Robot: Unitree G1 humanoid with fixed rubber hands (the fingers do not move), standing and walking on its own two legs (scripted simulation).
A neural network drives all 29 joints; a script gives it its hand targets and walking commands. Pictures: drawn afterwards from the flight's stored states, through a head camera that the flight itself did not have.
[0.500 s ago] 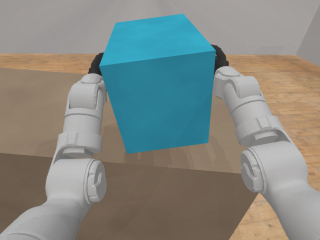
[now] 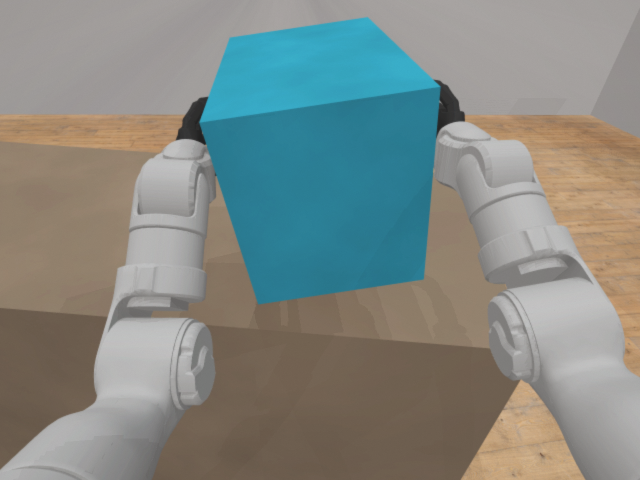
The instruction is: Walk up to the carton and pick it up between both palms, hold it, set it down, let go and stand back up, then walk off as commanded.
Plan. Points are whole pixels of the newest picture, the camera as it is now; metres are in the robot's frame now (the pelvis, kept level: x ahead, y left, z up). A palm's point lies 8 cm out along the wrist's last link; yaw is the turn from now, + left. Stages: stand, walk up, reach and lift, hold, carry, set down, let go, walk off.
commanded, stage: hold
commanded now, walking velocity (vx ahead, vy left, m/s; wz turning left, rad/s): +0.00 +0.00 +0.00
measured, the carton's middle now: (318, 147) +0.44 +0.05 +0.27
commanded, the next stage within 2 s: none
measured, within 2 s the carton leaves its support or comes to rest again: neither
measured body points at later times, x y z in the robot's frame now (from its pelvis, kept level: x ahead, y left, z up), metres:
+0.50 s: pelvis +0.00 +0.00 +0.00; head -0.10 +0.02 +0.44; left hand +0.36 +0.19 +0.30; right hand +0.39 -0.10 +0.33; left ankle +0.06 +0.12 -0.75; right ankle +0.03 -0.12 -0.75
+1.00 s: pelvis +0.00 +0.00 +0.00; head -0.11 +0.02 +0.44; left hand +0.36 +0.19 +0.30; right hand +0.39 -0.11 +0.34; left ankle +0.06 +0.12 -0.75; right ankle +0.03 -0.12 -0.75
